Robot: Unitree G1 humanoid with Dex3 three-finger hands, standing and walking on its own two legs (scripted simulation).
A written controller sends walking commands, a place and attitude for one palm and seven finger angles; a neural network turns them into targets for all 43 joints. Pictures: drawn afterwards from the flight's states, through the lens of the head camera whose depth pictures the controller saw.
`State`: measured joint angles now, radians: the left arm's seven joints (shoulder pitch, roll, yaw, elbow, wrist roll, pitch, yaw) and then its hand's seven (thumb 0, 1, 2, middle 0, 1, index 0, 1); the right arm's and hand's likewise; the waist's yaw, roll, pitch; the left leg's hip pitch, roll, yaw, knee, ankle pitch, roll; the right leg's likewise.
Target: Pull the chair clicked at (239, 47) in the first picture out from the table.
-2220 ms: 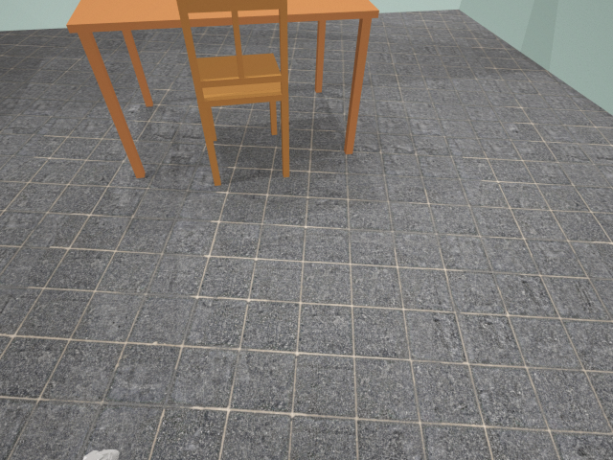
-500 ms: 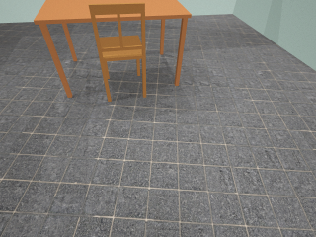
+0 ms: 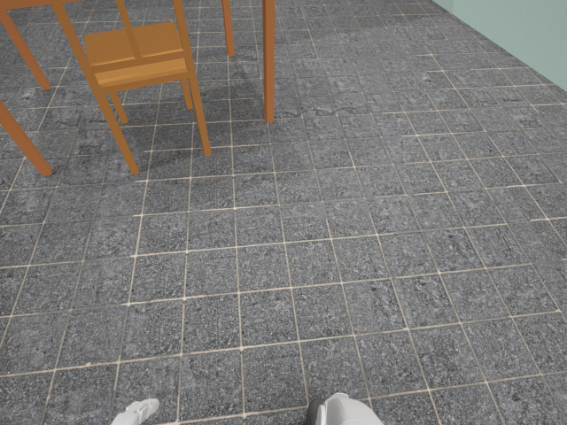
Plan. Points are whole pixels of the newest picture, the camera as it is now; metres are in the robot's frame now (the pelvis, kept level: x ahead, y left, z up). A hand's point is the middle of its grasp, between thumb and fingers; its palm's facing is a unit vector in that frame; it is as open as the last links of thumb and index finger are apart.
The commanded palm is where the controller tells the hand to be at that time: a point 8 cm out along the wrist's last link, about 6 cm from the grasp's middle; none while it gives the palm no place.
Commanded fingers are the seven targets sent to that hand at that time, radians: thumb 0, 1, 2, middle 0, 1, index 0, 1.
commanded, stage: walk to a spot facing it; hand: left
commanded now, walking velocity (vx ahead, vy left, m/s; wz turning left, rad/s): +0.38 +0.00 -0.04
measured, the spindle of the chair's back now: (126, 21) +1.28 +0.53 -0.09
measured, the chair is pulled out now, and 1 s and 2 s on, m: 0.00 0.00 0.00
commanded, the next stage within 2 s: turn to face it in 1.18 s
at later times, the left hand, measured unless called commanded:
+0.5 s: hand (154, 385) +0.20 +0.22 -0.18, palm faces +0.08 -0.99 -0.14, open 7.4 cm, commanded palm none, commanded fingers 0.00 0.90 0.90 -0.20 -0.30 -0.20 -0.30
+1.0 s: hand (218, 208) +0.56 +0.15 -0.16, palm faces -0.05 -0.98 -0.21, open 7.4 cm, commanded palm none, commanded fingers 0.00 0.90 0.90 -0.20 -0.30 -0.20 -0.30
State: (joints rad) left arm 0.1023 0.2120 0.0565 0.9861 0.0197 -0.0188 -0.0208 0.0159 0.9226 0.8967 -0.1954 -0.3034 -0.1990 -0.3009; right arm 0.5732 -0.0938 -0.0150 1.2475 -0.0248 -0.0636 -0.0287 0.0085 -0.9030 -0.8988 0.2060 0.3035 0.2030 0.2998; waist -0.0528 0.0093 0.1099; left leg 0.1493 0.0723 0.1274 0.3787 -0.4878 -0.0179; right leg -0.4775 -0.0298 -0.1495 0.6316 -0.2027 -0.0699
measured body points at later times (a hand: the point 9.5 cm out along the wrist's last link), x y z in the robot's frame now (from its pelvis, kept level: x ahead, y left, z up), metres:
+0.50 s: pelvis +0.22 +0.04 +0.01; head +0.23 +0.07 +0.46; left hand +0.20 +0.27 -0.16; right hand +0.31 -0.20 -0.12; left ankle +0.25 +0.12 -0.72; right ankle +0.14 -0.09 -0.64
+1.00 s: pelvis +0.46 -0.02 +0.00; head +0.49 -0.04 +0.45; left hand +0.56 +0.20 -0.14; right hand +0.36 -0.23 -0.16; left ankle +0.35 +0.12 -0.62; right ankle +0.51 -0.11 -0.72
